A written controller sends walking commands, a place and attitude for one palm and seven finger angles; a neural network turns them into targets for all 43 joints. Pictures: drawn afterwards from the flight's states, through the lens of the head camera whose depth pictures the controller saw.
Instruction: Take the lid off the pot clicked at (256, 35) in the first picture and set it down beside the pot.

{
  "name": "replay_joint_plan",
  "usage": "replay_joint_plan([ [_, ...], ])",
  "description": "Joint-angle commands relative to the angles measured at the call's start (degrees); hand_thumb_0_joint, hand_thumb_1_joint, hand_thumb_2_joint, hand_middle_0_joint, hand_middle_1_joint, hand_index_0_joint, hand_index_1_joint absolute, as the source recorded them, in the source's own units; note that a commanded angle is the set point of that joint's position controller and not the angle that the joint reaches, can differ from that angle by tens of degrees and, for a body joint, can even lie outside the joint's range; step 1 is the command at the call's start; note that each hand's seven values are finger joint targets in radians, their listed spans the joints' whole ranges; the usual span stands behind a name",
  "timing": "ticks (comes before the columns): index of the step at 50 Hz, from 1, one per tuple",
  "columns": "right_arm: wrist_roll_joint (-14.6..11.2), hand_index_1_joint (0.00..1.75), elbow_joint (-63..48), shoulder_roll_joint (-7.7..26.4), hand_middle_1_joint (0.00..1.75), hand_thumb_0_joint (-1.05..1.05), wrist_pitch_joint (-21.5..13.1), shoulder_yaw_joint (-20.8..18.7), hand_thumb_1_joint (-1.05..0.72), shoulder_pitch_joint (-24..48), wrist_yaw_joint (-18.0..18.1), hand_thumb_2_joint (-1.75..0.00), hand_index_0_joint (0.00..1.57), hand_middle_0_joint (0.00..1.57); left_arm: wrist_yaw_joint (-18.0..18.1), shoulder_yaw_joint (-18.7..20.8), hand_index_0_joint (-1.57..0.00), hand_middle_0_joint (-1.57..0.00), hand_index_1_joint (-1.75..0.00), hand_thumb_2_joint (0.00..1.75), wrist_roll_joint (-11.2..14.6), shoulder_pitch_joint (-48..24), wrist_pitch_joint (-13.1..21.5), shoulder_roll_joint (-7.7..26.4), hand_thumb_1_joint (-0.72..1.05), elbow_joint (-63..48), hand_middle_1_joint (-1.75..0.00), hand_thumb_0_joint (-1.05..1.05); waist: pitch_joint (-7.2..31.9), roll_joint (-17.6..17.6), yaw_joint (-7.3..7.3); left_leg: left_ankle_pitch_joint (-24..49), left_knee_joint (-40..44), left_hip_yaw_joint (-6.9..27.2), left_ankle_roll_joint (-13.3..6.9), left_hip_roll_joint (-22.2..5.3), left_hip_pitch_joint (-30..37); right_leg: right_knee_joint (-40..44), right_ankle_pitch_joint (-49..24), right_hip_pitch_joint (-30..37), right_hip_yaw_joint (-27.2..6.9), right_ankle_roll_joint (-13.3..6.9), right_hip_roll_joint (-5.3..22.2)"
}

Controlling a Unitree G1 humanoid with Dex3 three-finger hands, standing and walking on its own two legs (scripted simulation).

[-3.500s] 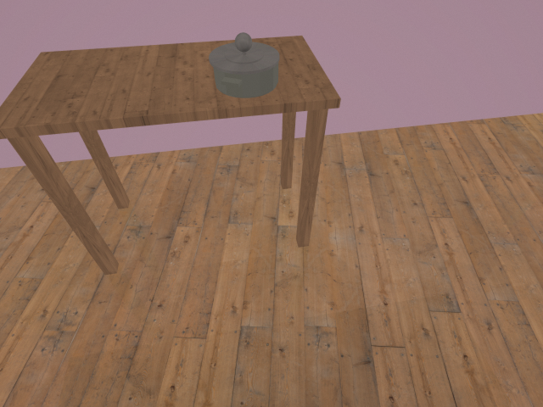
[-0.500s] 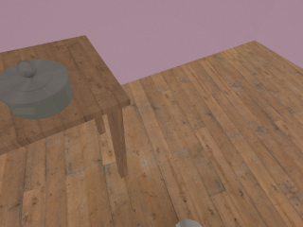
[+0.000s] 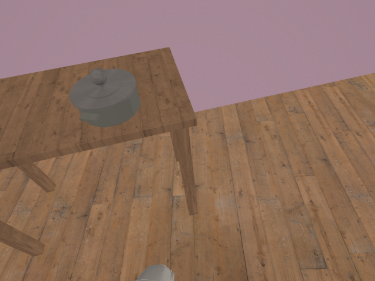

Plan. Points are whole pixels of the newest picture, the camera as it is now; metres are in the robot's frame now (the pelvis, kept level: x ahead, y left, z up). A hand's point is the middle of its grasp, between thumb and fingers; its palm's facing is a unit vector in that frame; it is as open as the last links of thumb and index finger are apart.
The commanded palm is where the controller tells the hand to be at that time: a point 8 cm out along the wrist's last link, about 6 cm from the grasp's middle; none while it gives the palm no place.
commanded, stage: turn to face it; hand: left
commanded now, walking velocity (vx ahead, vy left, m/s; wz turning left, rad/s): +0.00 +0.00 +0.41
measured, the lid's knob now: (98, 76) +0.64 +0.30 +0.11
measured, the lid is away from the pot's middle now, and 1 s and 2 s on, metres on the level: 0.00 0.00 0.00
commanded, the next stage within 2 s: take the last steps up to it in 0.26 s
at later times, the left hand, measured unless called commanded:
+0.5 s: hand out of the picture -0.04 +0.26 -0.18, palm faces +0.25 -0.94 -0.24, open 7.4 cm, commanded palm none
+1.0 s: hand out of the picture +0.02 +0.14 -0.16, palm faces +0.28 -0.94 -0.19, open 7.4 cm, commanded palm none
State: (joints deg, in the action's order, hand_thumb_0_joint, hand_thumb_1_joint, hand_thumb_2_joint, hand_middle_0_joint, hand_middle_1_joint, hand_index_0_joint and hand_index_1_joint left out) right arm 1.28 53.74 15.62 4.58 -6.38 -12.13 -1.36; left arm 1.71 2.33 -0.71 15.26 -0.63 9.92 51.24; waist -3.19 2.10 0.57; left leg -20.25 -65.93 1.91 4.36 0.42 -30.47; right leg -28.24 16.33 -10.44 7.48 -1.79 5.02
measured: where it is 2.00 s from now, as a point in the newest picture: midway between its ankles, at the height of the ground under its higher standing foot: outside the picture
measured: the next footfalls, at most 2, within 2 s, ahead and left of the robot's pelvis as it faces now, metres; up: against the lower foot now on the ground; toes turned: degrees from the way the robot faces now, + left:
left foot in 0.28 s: -0.01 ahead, +0.15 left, +0.00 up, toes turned +11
right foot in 0.74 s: +0.08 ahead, -0.07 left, +0.00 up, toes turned +5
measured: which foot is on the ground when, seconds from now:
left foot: up 0.00-0.26, down 0.28-0.74, up 0.76-1.00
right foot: down 0.00-0.28, up 0.30-0.72, down 0.74-1.00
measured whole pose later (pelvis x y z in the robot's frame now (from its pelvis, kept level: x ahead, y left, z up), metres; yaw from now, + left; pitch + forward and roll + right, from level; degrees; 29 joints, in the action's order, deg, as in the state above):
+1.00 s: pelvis +0.09 +0.00 +0.00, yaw +12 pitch -1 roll +2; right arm 1.2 61.6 11.2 0.6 -4.0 -16.1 -0.3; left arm 0.9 0.8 -0.7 24.1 3.6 4.9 62.2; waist -1.3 2.1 0.3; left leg -12.7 -58.9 -1.9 1.4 -4.7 -32.3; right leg -18.5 16.7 -1.4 6.8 -3.8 -0.6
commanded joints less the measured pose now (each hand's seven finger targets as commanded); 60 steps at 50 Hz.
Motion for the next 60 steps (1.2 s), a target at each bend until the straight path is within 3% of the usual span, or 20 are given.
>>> replay_joint_plan([
  [1,-0.1,0.30,-5.7,1.8,0.30,0.00,-1.1,0.3,-0.90,6.4,-0.1,-0.90,0.20,0.20,0.4,3.2,-0.20,-0.20,-0.30,0.90,-0.7,3.8,1.5,12.0,0.90,-2.5,-0.30,0.00,-0.2,-12.2,-2.93,-2.3,3.7,-2.2,0.4,-1.8,-3.8,9.5,-20.1,5.3,-8.8,-5.3,13.8],
  [8,-0.9,0.30,-5.9,0.6,0.30,0.00,-2.3,2.0,-0.90,8.4,0.3,-0.90,0.20,0.20,0.2,4.0,-0.20,-0.20,-0.30,0.90,-1.2,4.7,1.0,14.1,0.90,-1.1,-0.30,0.00,4.5,-15.3,-4.13,-6.1,22.6,-6.1,-1.4,-0.6,7.3,4.9,-33.7,8.0,-6.7,-6.6,15.0],
  [12,-0.8,0.30,-3.7,2.6,0.30,0.00,-3.5,1.8,-0.90,1.2,0.9,-0.90,0.20,0.20,0.0,4.0,-0.20,-0.20,-0.30,0.90,-0.2,2.0,0.3,13.2,0.90,-0.3,-0.30,0.00,7.4,-11.4,0.16,10.2,43.6,-6.0,-3.2,-1.1,23.4,-4.2,-25.7,1.3,-1.8,-1.1,12.2],
  [13,-0.3,0.30,-3.4,7.5,0.30,0.00,-4.2,0.8,-0.90,-0.9,1.2,-0.90,0.20,0.20,-0.3,3.6,-0.20,-0.20,-0.30,0.90,0.2,3.1,0.1,10.5,0.90,-1.1,-0.30,0.00,10.4,0.8,1.22,21.7,46.6,4.4,-6.4,-10.5,33.3,-14.6,-11.5,-8.3,1.1,2.4,7.6],
  [14,-0.4,0.30,-3.3,12.3,0.30,0.00,-4.1,-0.3,-0.90,-3.1,1.7,-0.90,0.20,0.20,-0.5,2.2,-0.20,-0.20,-0.30,0.90,0.1,1.9,-0.1,6.9,0.90,-2.7,-0.30,0.00,9.5,15.1,2.42,45.9,46.0,19.2,-13.3,-22.9,36.6,-25.2,18.8,-22.0,0.2,5.7,1.3],
  [15,-0.6,0.30,-2.9,12.6,0.30,0.00,-3.2,-0.1,-0.90,-4.1,1.8,-0.90,0.20,0.20,0.0,2.0,-0.20,-0.20,-0.30,0.90,-0.3,0.2,-0.9,8.1,0.90,-3.2,-0.30,0.00,8.3,9.5,3.03,45.8,44.8,15.1,-16.8,-24.6,32.0,-30.8,20.0,-20.5,-4.3,4.5,2.1],
  [17,-0.1,0.30,-2.8,8.2,0.30,0.00,-3.6,1.1,-0.90,0.4,2.8,-0.90,0.20,0.20,-0.2,2.6,-0.20,-0.20,-0.30,0.90,-0.4,-1.3,-1.2,7.8,0.90,-1.1,-0.30,0.00,4.3,12.3,1.24,39.0,46.7,11.6,-15.8,-18.2,25.6,-34.8,13.5,-20.9,-7.0,4.8,2.0],
  [21,-0.4,0.30,-3.3,4.8,0.30,0.00,-4.7,2.5,-0.90,2.6,2.8,-0.90,0.20,0.20,-1.4,2.2,-0.20,-0.20,-0.30,0.90,-0.5,2.8,-0.9,7.6,0.90,2.3,-0.30,0.00,3.1,6.7,-1.17,19.3,51.0,6.6,-12.9,-12.6,22.4,-36.0,4.0,-18.4,-6.0,5.1,0.1],
  [30,0.3,0.30,1.1,3.6,0.30,0.00,-6.4,1.8,-0.90,-6.9,2.8,-0.90,0.20,0.20,-2.6,1.1,-0.20,-0.20,-0.30,0.90,-0.8,-4.3,0.9,5.3,0.90,0.6,-0.30,0.00,-2.2,5.0,2.28,-3.5,56.1,13.1,-15.7,-14.8,22.0,-15.6,7.0,-16.8,-4.4,4.1,0.0],
  [33,0.4,0.30,1.7,4.2,0.30,0.00,-6.4,1.8,-0.90,-5.8,2.7,-0.90,0.20,0.20,-2.9,1.3,-0.20,-0.20,-0.30,0.90,-0.7,-0.7,1.4,4.4,0.90,1.9,-0.30,0.00,-1.2,4.4,0.16,-6.9,53.4,12.0,-14.4,-13.9,16.6,-7.1,5.3,-6.9,-3.2,3.6,-1.9],
  [35,0.0,0.30,2.6,2.3,0.30,0.00,-6.4,2.3,-0.90,-4.6,2.6,-0.90,0.20,0.20,-2.6,1.7,-0.20,-0.20,-0.30,0.90,-0.8,6.5,2.2,5.3,0.90,4.9,-0.30,0.00,0.8,-0.7,-3.33,-8.3,44.2,7.2,-10.7,-9.2,9.3,3.4,-0.4,6.7,-3.4,3.2,-2.6],
  [36,-0.6,0.30,2.2,-0.8,0.30,0.00,-6.6,3.0,-0.90,-5.0,2.4,-0.90,0.20,0.20,-2.0,2.4,-0.20,-0.20,-0.30,0.90,-1.3,11.1,3.0,8.7,0.90,6.4,-0.30,0.00,2.4,-10.6,-5.24,-9.0,30.8,0.7,-7.8,-3.5,0.2,10.1,9.2,15.5,-14.8,0.7,6.0],
  [37,-0.6,0.30,-0.4,-2.8,0.30,0.00,-6.9,3.6,-0.90,-2.1,2.1,-0.90,0.20,0.20,-1.4,3.5,-0.20,-0.20,-0.30,0.90,-1.1,15.7,3.1,13.8,0.90,7.2,-0.30,0.00,0.5,-23.0,-7.62,-14.2,16.4,-5.2,-6.0,1.1,-10.3,18.5,14.5,17.8,-33.5,-5.4,18.1],
  [38,0.1,0.30,-1.0,0.5,0.30,0.00,-6.8,2.7,-0.90,0.5,1.7,-0.90,0.20,0.20,-0.9,3.3,-0.20,-0.20,-0.30,0.90,-0.5,16.9,3.1,13.0,0.90,7.3,-0.30,0.00,-1.0,-14.0,-7.70,-13.0,8.3,-1.3,-6.3,-1.7,-11.4,21.0,18.2,12.7,-35.1,-8.1,20.2],
  [40,0.1,0.30,0.8,0.0,0.30,0.00,-6.7,2.2,-0.90,-0.8,1.3,-0.90,0.20,0.20,-0.6,2.6,-0.20,-0.20,-0.30,0.90,-0.2,11.7,4.0,9.3,0.90,7.2,-0.30,0.00,-3.2,-12.0,-4.30,-3.5,1.9,-0.1,-6.5,-4.1,-10.7,20.8,10.5,8.7,-29.8,-7.0,16.8],
  [42,0.2,0.30,3.4,-1.3,0.30,0.00,-6.2,2.3,-0.90,-3.4,0.9,-0.90,0.20,0.20,-0.6,1.2,-0.20,-0.20,-0.30,0.90,-0.1,7.8,4.7,5.0,0.90,6.5,-0.30,0.00,-4.2,-5.7,-1.27,3.4,1.3,-1.0,-5.1,-5.8,-7.2,19.4,-1.5,4.9,-18.6,-6.1,12.4],
  [45,0.0,0.30,4.5,-3.7,0.30,0.00,-5.4,2.3,-0.90,-4.7,0.8,-0.90,0.20,0.20,-0.6,0.6,-0.20,-0.20,-0.30,0.90,-0.1,9.4,5.3,3.6,0.90,7.7,-0.30,0.00,-4.0,-6.6,-0.31,7.1,3.4,-3.4,-3.4,-5.4,-5.4,18.3,-17.4,3.7,-10.3,-5.7,9.1],
  [56,-0.6,0.30,1.7,-5.9,0.30,0.00,-6.3,3.5,-0.90,8.3,0.4,-0.90,0.20,0.20,0.6,0.0,-0.20,-0.20,-0.30,0.90,-0.6,17.3,5.5,2.8,0.90,13.5,-0.30,0.00,-4.8,-10.0,-3.31,7.3,21.8,-8.3,-4.5,-3.2,-2.2,12.3,-44.0,10.7,-8.3,-6.1,9.3],
  [58,-0.5,0.30,2.2,-6.0,0.30,0.00,-6.7,3.6,-0.90,6.8,0.8,-0.90,0.20,0.20,0.7,0.2,-0.20,-0.20,-0.30,0.90,-0.6,17.1,5.4,3.5,0.90,14.0,-0.30,0.00,-2.8,-10.4,-2.30,5.4,26.4,-10.1,-5.8,-0.4,3.3,7.5,-53.7,12.5,-7.2,-5.5,8.5],
  [60,-0.3,0.30,4.9,-4.7,0.30,0.00,-7.2,3.2,-0.90,-1.0,1.6,-0.90,0.20,0.20,0.7,0.3,-0.20,-0.20,-0.30,0.90,-0.3,15.8,5.3,4.3,0.90,13.9,-0.30,0.00,1.0,-11.0,1.25,11.4,33.2,-11.2,-7.0,2.4,14.1,-2.3,-58.3,11.3,-4.9,-3.7,6.4],
])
